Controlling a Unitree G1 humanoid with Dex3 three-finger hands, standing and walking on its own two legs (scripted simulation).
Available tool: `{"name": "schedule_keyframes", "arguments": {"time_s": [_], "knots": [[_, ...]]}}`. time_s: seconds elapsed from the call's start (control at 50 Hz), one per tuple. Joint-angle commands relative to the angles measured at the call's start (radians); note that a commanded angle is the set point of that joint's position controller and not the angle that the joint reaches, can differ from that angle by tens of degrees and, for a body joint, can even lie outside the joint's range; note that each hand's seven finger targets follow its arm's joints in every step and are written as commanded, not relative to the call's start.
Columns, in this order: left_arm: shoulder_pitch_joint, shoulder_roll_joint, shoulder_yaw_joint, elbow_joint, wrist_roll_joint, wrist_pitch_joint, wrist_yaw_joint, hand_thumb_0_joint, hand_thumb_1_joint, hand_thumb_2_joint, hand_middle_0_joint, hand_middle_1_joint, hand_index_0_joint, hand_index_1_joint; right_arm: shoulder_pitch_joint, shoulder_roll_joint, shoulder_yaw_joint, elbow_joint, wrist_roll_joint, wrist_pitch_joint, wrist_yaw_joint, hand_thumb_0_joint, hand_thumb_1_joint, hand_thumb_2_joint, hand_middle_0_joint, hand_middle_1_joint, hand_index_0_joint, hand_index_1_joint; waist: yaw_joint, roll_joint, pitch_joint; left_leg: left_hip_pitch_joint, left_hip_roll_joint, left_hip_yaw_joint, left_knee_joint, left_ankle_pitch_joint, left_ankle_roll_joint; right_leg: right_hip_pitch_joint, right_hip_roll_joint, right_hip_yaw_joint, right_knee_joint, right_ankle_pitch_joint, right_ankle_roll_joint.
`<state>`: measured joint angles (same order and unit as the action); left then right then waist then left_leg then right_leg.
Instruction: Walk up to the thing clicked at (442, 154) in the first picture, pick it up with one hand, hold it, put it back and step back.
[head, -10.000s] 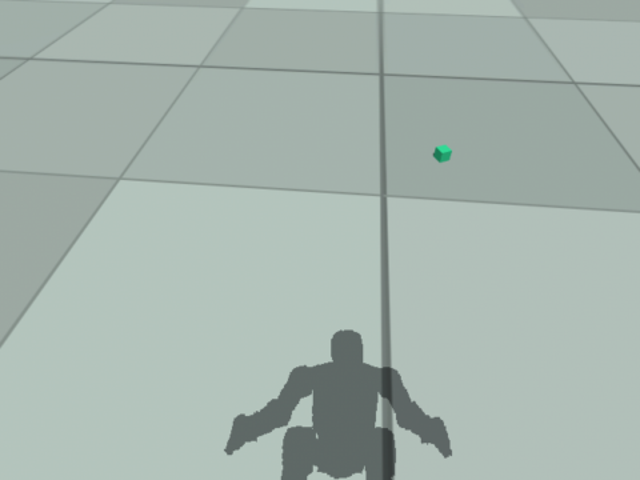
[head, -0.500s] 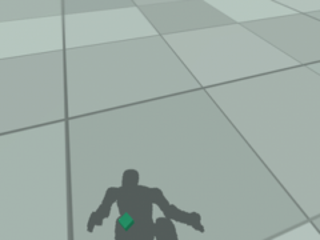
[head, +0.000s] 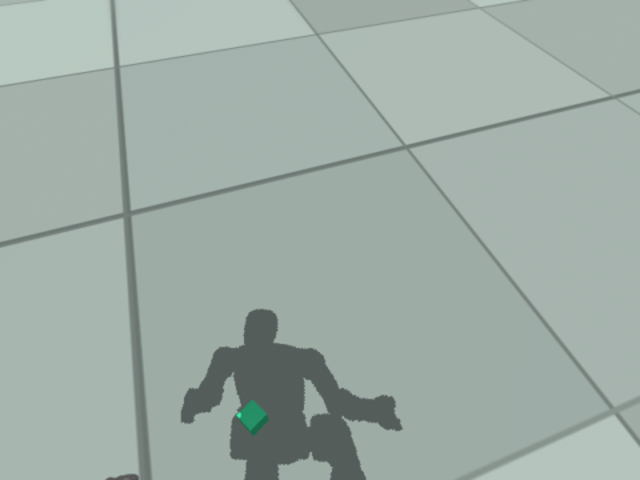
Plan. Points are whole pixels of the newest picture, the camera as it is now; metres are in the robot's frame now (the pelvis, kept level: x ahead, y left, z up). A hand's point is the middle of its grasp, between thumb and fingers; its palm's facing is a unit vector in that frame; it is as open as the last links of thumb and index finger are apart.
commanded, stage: rise first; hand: left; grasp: from above
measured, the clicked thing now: (253, 417) +0.40 +0.22 -0.75
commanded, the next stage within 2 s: none
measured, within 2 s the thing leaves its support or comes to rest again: neither
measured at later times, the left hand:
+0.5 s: hand out of the picture +0.15 +0.26 -0.23, palm faces -0.07 -0.85 -0.52, open 13.7 cm
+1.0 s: hand out of the picture +0.13 +0.27 -0.28, palm faces -0.15 -0.73 -0.67, open 14.0 cm
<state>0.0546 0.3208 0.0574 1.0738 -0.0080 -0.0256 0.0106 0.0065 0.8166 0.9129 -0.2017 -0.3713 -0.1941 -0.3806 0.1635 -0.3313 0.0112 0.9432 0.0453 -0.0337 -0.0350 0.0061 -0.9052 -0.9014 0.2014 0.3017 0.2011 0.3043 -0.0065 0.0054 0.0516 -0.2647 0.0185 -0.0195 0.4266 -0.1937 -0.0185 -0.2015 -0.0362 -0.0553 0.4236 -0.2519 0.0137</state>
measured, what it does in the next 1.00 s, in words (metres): lowers itself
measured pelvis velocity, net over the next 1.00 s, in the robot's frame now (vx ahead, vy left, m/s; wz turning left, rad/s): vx -0.02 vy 0.01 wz -0.04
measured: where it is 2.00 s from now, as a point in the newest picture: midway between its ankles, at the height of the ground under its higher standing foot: outside the picture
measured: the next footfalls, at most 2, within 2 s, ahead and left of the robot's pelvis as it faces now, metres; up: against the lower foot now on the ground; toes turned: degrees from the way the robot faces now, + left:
none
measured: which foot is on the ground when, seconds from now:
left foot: down 0.00-1.00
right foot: down 0.00-1.00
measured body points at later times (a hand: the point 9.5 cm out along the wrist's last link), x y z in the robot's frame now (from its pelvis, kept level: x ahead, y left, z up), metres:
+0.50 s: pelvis +0.00 +0.01 -0.07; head +0.10 +0.02 +0.37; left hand +0.16 +0.30 -0.19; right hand +0.13 -0.26 -0.17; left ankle +0.02 +0.13 -0.74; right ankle -0.02 -0.13 -0.74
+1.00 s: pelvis -0.02 +0.01 -0.12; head +0.10 +0.02 +0.31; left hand +0.14 +0.31 -0.24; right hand +0.15 -0.24 -0.23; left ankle +0.02 +0.13 -0.74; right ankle -0.02 -0.13 -0.74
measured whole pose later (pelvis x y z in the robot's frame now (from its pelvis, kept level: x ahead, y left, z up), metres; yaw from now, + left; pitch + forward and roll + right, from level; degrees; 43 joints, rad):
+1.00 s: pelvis -0.02 +0.01 -0.12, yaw -2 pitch +22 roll -2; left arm 0.13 0.24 0.13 0.57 0.36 0.32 0.28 0.00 -0.45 0.97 -0.05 -0.99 -0.06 -0.98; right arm 0.14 -0.21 -0.02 0.61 -0.01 -0.10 -0.07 0.01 -0.84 -0.88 0.20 0.30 0.20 0.30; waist -0.01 0.01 -0.15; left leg -1.14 0.04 -0.04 1.30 -0.55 -0.02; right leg -1.06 -0.02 -0.04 1.28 -0.60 0.01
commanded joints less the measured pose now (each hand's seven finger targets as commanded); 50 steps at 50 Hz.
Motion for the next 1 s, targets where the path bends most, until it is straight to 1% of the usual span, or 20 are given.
{"name": "schedule_keyframes", "arguments": {"time_s": [0.0,0.02,0.04,0.08,0.1,0.14,0.18,0.24,0.34,0.42,0.44,0.5,0.56,0.58,0.64,0.76,0.86,0.9,0.94,0.98], "knots": [[-0.21,0.259,0.111,-0.068,0.05,-0.024,0.0,0.0,0.301,0.872,-0.166,-0.779,-0.177,-0.766,0.063,-0.121,-0.072,-0.156,-0.005,-0.027,-0.023,0.0,-0.891,-0.895,0.199,0.3,0.2,0.3,-0.03,-0.033,-0.214,-0.015,-0.03,0.049,0.094,0.103,0.031,-0.116,0.029,0.015,0.071,0.179,-0.023],[-0.14,0.238,0.115,-0.001,0.083,-0.007,-0.007,0.0,0.221,0.886,-0.154,-0.835,-0.172,-0.814,0.091,-0.12,-0.082,-0.164,-0.015,-0.027,-0.017,0.0,-0.927,-0.904,0.199,0.3,0.2,0.3,-0.027,-0.057,-0.231,-0.059,-0.031,0.043,0.137,0.118,0.032,-0.138,0.029,0.015,0.115,0.194,-0.022],[-0.086,0.248,0.143,0.021,0.117,0.005,-0.012,0.0,0.141,0.912,-0.132,-0.879,-0.151,-0.857,0.098,-0.117,-0.096,-0.184,-0.025,-0.026,-0.007,0.0,-0.942,-0.908,0.199,0.3,0.2,0.3,0.005,-0.016,-0.253,-0.101,-0.039,0.046,0.173,0.127,0.027,-0.151,0.028,0.019,0.148,0.187,-0.028],[-0.024,0.252,0.176,-0.07,0.138,0.031,0.004,0.0,-0.019,0.903,-0.143,-0.915,-0.163,-0.892,0.103,-0.102,-0.106,-0.243,-0.025,-0.026,0.001,0.0,-0.965,-0.914,0.199,0.3,0.2,0.3,0.053,0.055,-0.361,-0.073,-0.043,0.049,0.18,0.165,0.012,-0.122,0.033,0.021,0.171,0.191,-0.036],[-0.012,0.213,0.16,-0.112,0.142,0.052,0.017,0.0,-0.089,0.901,-0.152,-0.919,-0.169,-0.899,0.098,-0.095,-0.106,-0.272,-0.023,-0.025,0.006,0.0,-0.956,-0.911,0.2,0.3,0.2,0.3,0.051,0.079,-0.364,-0.065,-0.042,0.053,0.174,0.161,0.009,-0.132,0.034,0.024,0.165,0.176,-0.036],[-0.024,0.153,0.114,-0.119,0.157,0.114,0.039,0.0,-0.249,0.929,-0.138,-0.944,-0.145,-0.934,0.067,-0.089,-0.095,-0.312,-0.015,-0.025,0.013,0.0,-0.936,-0.906,0.2,0.3,0.2,0.3,0.029,0.051,-0.27,-0.131,-0.036,0.046,0.177,0.118,0.004,-0.188,0.041,0.012,0.162,0.127,-0.037],[-0.088,0.194,0.134,-0.174,0.17,0.156,0.061,0.0,-0.409,0.92,-0.181,-0.904,-0.173,-0.911,0.038,-0.09,-0.098,-0.355,-0.014,-0.03,0.016,0.0,-0.936,-0.908,0.2,0.3,0.2,0.3,0.021,0.014,-0.263,-0.181,-0.027,0.037,0.21,0.077,0.008,-0.222,0.044,0.006,0.188,0.08,-0.034],[-0.075,0.152,0.12,-0.217,0.183,0.192,0.076,0.0,-0.541,0.963,-0.136,-0.961,-0.126,-0.968,0.054,-0.076,-0.096,-0.38,-0.017,-0.05,0.02,0.0,-0.94,-0.909,0.2,0.3,0.2,0.3,0.003,-0.009,-0.237,-0.246,-0.02,0.036,0.258,-0.006,0.012,-0.312,0.05,0.005,0.236,-0.006,-0.032],[-0.107,0.166,0.155,-0.351,0.236,0.178,0.128,0.0,-0.509,0.97,-0.128,-0.935,-0.113,-0.949,0.078,-0.058,-0.102,-0.402,-0.033,-0.088,0.018,0.0,-0.892,-0.896,0.2,0.3,0.2,0.3,0.001,0.027,-0.347,-0.323,-0.015,0.036,0.404,0.011,0.017,-0.418,0.045,0.026,0.385,0.024,-0.031],[-0.017,0.163,0.174,-0.466,0.261,0.202,0.167,0.0,-0.525,0.994,-0.107,-0.942,-0.086,-0.963,0.079,-0.054,-0.106,-0.421,-0.04,-0.098,0.009,0.0,-0.873,-0.892,0.2,0.3,0.2,0.3,0.004,0.081,-0.423,-0.308,-0.001,0.023,0.457,0.083,0.015,-0.466,0.05,0.029,0.456,0.073,-0.033],[-0.006,0.143,0.163,-0.486,0.259,0.213,0.169,0.0,-0.512,0.989,-0.118,-0.914,-0.092,-0.94,0.092,-0.055,-0.107,-0.425,-0.039,-0.096,0.006,0.0,-0.865,-0.89,0.2,0.3,0.2,0.3,-0.008,0.071,-0.446,-0.301,0.002,0.016,0.469,0.104,0.014,-0.461,0.048,0.025,0.465,0.082,-0.03],[0.033,0.126,0.157,-0.544,0.257,0.253,0.175,0.0,-0.527,1.005,-0.088,-0.946,-0.065,-0.968,0.073,-0.046,-0.105,-0.43,-0.044,-0.094,-0.007,0.0,-0.859,-0.888,0.2,0.3,0.2,0.3,-0.003,0.074,-0.451,-0.332,0.001,0.011,0.497,0.117,0.016,-0.468,0.051,0.028,0.483,0.104,-0.027],[0.065,0.095,0.135,-0.546,0.267,0.294,0.173,0.0,-0.506,1.014,-0.04,-0.988,-0.027,-0.999,0.06,-0.044,-0.103,-0.433,-0.047,-0.091,-0.019,0.0,-0.816,-0.877,0.2,0.301,0.2,0.301,-0.018,0.041,-0.451,-0.37,-0.003,0.012,0.523,0.124,0.018,-0.476,0.057,0.025,0.503,0.127,-0.023],[0.069,0.123,0.154,-0.554,0.283,0.304,0.176,0.0,-0.501,1.018,-0.031,-0.99,-0.02,-1.0,0.056,-0.045,-0.104,-0.432,-0.048,-0.091,-0.022,0.0,-0.809,-0.874,0.2,0.301,0.2,0.3,-0.008,0.049,-0.452,-0.379,-0.004,0.015,0.536,0.125,0.019,-0.479,0.056,0.027,0.509,0.13,-0.023],[0.062,0.099,0.133,-0.539,0.313,0.317,0.191,0.0,-0.477,0.997,-0.028,-0.986,-0.026,-0.986,0.038,-0.035,-0.098,-0.437,-0.054,-0.096,-0.027,0.0,-0.813,-0.874,0.2,0.3,0.2,0.3,-0.019,0.036,-0.435,-0.439,-0.004,0.01,0.567,0.086,0.02,-0.533,0.058,0.019,0.541,0.087,-0.027],[0.081,0.103,0.145,-0.558,0.364,0.324,0.246,0.0,-0.461,0.969,-0.04,-0.99,-0.046,-0.982,0.031,-0.027,-0.094,-0.45,-0.054,-0.106,-0.027,0.0,-0.837,-0.878,0.2,0.3,0.2,0.3,-0.002,0.058,-0.457,-0.507,0.001,0.009,0.639,0.037,0.02,-0.623,0.05,0.01,0.626,0.022,-0.039],[0.114,0.088,0.139,-0.614,0.377,0.33,0.284,0.0,-0.454,0.955,-0.048,-1.0,-0.059,-0.987,0.003,-0.019,-0.094,-0.457,-0.049,-0.112,-0.034,0.0,-0.849,-0.881,0.2,0.3,0.2,0.3,0.012,0.074,-0.512,-0.544,0.0,0.003,0.675,-0.005,0.016,-0.68,0.053,0.008,0.674,-0.021,-0.044],[0.113,0.09,0.133,-0.636,0.372,0.337,0.295,0.0,-0.469,0.964,-0.038,-1.012,-0.049,-0.999,-0.008,-0.022,-0.096,-0.453,-0.05,-0.112,-0.037,0.0,-0.853,-0.883,0.2,0.3,0.2,0.3,0.001,0.067,-0.512,-0.582,0.0,0.004,0.698,-0.026,0.017,-0.697,0.051,0.008,0.69,-0.028,-0.042],[0.023,0.106,0.128,-0.62,0.386,0.335,0.308,0.0,-0.479,0.98,-0.043,-0.997,-0.046,-0.992,-0.015,-0.028,-0.092,-0.444,-0.051,-0.114,-0.044,0.0,-0.845,-0.881,0.201,0.3,0.2,0.3,-0.017,0.065,-0.477,-0.639,0.001,-0.001,0.72,-0.097,0.016,-0.763,0.049,0.009,0.715,-0.082,-0.042],[-0.082,0.122,0.113,-0.541,0.432,0.321,0.326,0.0,-0.48,0.975,-0.043,-1.003,-0.048,-0.995,-0.024,-0.03,-0.087,-0.42,-0.055,-0.121,-0.053,0.0,-0.853,-0.883,0.2,0.3,0.2,0.3,-0.031,0.049,-0.449,-0.729,-0.002,0.005,0.774,-0.17,0.022,-0.84,0.047,0.014,0.749,-0.135,-0.04]]}}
